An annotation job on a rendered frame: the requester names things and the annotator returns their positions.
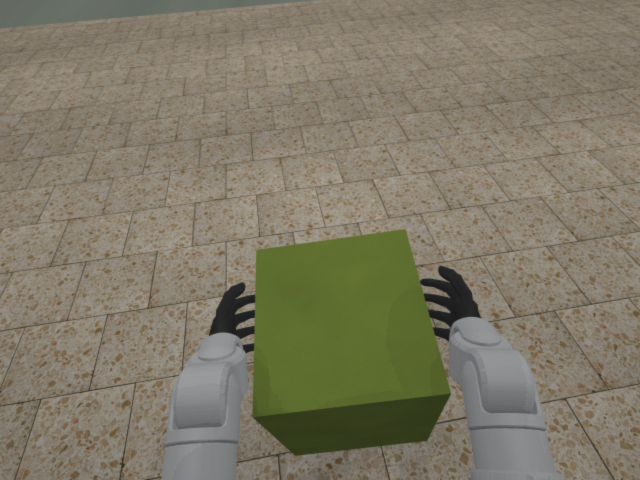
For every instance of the robot right hand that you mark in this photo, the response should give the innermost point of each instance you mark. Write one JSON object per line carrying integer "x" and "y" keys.
{"x": 460, "y": 304}

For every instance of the right robot forearm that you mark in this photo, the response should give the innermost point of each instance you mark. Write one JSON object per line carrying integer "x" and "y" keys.
{"x": 502, "y": 405}

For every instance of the robot left hand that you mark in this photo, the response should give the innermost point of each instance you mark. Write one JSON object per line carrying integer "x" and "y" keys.
{"x": 226, "y": 320}

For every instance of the left robot forearm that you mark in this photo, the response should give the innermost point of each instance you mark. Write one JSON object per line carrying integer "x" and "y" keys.
{"x": 204, "y": 416}

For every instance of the carton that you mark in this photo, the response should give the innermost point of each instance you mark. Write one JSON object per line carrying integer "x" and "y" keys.
{"x": 345, "y": 355}

